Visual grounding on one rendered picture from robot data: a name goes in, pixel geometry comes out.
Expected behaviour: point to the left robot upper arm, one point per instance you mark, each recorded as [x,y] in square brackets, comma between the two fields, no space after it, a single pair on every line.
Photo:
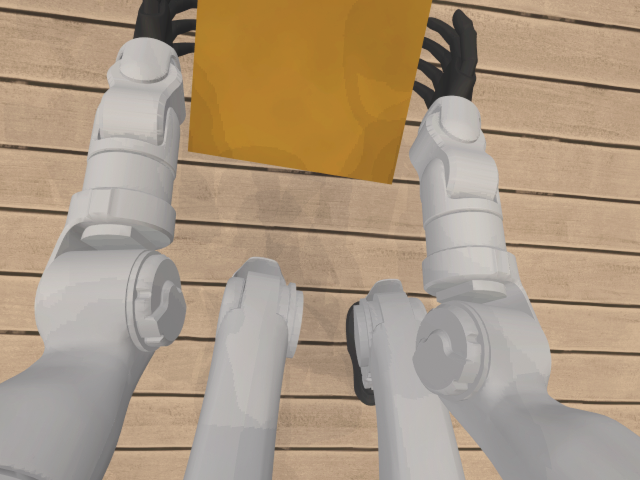
[101,314]

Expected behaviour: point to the left robot forearm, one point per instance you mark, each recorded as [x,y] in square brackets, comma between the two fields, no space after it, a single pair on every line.
[125,202]

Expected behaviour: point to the left robot thigh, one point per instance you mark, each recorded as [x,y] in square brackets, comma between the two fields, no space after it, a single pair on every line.
[236,431]

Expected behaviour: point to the right robot upper arm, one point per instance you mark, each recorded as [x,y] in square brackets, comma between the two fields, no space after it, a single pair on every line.
[490,366]

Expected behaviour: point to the carton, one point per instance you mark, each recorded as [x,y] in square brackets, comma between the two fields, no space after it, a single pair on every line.
[315,85]

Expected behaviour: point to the robot right hand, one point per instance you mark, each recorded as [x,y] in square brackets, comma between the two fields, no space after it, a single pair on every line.
[458,77]

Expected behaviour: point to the robot left hand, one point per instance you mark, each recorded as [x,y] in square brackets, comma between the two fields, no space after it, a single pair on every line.
[154,20]

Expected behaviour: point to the right robot forearm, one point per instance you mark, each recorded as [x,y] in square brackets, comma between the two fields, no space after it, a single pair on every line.
[467,259]

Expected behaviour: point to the left robot shin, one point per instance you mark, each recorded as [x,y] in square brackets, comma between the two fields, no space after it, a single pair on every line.
[235,286]

